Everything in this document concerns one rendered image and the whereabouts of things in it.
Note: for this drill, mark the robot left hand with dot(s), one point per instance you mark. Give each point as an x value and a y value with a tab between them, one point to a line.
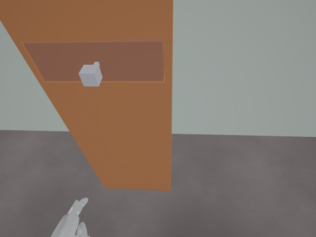
69	223

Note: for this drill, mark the drawer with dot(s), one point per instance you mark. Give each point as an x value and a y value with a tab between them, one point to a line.
120	60

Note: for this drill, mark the cabinet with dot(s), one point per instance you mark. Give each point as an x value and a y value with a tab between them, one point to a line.
124	128

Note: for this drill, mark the handle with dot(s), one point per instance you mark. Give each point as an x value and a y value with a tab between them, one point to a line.
90	75

